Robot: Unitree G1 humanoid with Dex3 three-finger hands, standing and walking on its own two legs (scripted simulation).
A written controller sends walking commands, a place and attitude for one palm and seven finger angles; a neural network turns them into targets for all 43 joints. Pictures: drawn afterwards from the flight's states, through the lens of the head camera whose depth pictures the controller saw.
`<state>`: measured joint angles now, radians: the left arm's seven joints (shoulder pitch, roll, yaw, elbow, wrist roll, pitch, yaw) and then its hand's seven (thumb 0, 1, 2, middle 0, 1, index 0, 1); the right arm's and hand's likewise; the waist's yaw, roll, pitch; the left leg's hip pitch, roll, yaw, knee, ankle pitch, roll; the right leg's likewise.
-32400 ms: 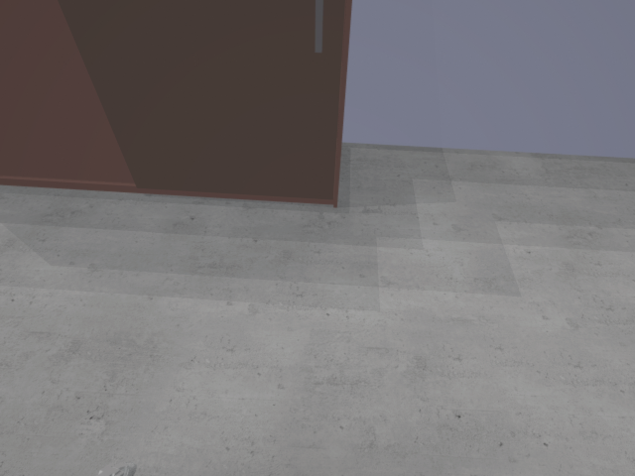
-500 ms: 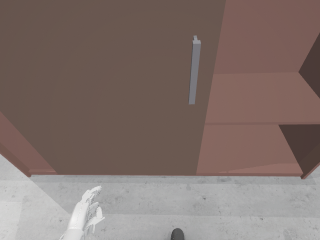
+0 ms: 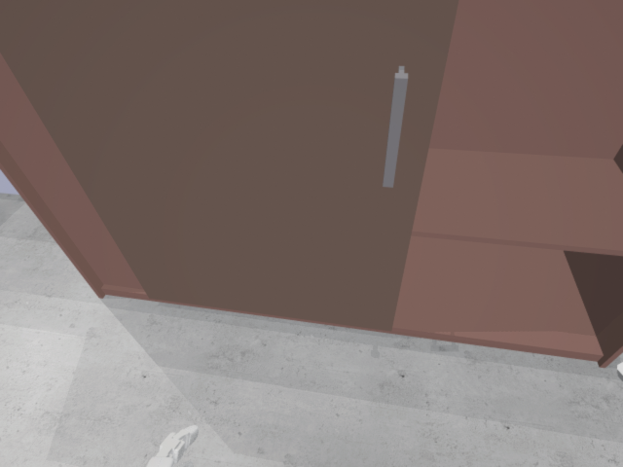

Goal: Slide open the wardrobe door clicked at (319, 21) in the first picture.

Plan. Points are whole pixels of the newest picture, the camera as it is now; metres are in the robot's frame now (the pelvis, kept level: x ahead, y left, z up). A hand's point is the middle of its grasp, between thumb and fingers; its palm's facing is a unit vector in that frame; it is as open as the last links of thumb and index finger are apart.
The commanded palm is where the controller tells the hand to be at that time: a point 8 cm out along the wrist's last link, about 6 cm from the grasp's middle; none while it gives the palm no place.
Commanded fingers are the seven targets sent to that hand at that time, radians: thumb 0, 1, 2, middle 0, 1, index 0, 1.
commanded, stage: stop stepping back and stand still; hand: right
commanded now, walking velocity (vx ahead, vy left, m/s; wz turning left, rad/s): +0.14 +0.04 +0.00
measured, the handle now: (394, 130) +0.72 -0.09 +0.08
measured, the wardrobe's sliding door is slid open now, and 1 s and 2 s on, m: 0.69 0.69 0.69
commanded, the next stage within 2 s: let the arm hang, fingers relaxed in 0.22 s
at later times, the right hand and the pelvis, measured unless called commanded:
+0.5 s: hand out of the picture +0.18 -0.22 -0.10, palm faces +0.04 +0.94 -0.33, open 7.4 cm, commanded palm none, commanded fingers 0.00 -0.90 -0.90 0.20 0.30 0.20 0.30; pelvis -0.01 -0.01 -0.03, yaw -3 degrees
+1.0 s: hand out of the picture +0.02 -0.22 -0.17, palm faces +0.04 +0.96 -0.26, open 7.3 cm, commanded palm none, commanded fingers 0.00 -0.90 -0.90 0.20 0.30 0.20 0.30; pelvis +0.01 -0.01 -0.01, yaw -3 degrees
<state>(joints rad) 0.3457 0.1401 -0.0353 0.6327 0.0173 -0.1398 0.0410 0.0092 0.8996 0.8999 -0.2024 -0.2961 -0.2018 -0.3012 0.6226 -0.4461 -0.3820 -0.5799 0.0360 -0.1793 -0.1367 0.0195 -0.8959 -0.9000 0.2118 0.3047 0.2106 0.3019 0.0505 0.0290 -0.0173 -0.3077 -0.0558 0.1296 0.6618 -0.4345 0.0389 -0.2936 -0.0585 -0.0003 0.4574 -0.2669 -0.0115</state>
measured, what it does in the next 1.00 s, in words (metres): steps on the spot: left foot, then right foot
